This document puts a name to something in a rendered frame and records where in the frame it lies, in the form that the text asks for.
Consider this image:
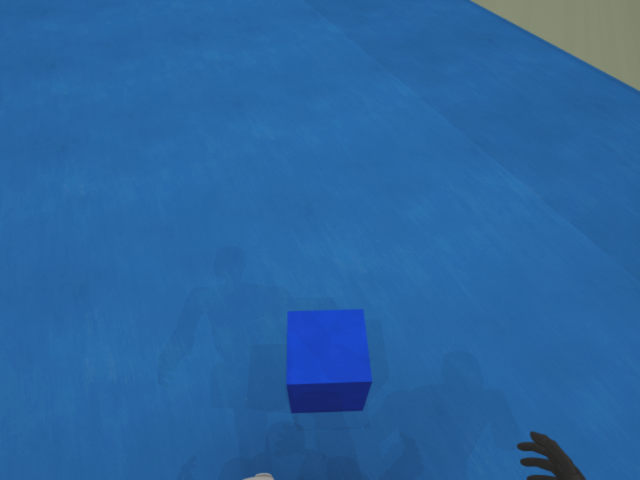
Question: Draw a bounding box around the carton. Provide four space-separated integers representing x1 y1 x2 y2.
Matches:
286 309 372 413

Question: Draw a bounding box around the robot right hand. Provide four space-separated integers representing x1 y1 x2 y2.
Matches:
517 431 586 480

